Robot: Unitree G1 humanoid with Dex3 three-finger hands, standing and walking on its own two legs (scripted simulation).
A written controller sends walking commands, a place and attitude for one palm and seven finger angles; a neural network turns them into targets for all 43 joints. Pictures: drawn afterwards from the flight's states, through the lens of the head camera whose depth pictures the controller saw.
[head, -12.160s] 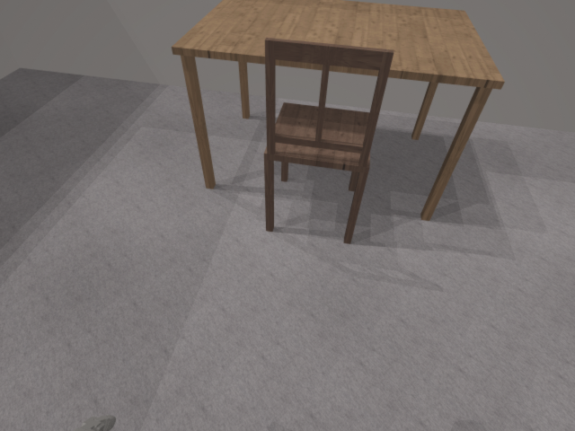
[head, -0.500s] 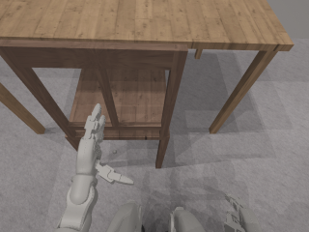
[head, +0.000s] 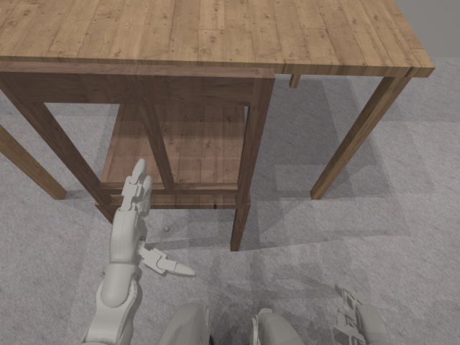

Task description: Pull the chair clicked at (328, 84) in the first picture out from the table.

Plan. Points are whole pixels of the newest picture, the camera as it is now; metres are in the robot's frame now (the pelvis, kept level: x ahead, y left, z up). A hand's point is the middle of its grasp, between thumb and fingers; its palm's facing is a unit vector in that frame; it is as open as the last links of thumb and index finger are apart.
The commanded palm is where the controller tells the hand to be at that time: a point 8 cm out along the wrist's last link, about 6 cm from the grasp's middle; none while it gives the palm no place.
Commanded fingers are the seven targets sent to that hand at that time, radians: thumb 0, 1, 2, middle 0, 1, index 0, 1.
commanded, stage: aim the fingers beside a spindle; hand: left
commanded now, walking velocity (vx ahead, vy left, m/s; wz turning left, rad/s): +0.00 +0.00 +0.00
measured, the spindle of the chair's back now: (159, 152) +0.46 +0.15 +0.01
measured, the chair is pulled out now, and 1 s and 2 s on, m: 0.00 0.00 0.00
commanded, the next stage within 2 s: none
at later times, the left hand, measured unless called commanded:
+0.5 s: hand (151, 218) +0.31 +0.14 +0.04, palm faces +0.07 -1.00 -0.04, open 17.0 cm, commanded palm +0.28 +0.17 +0.02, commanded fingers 0.00 -0.50 0.30 -0.06 -0.08 -0.06 -0.08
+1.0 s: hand (183, 242) +0.29 +0.09 +0.00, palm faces -0.07 -1.00 +0.05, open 17.0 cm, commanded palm +0.28 +0.17 +0.03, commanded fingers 0.00 -0.50 0.30 -0.06 -0.08 -0.06 -0.08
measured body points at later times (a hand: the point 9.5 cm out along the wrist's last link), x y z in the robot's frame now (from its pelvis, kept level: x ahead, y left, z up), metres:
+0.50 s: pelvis +0.00 -0.01 +0.00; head +0.09 +0.00 +0.44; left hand +0.30 +0.19 +0.04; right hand +0.16 -0.24 -0.10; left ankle +0.03 +0.07 -0.62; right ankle +0.00 -0.09 -0.62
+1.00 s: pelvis +0.00 +0.00 +0.00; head +0.10 +0.01 +0.44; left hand +0.28 +0.15 +0.00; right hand +0.16 -0.24 -0.10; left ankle +0.03 +0.07 -0.63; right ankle +0.00 -0.09 -0.62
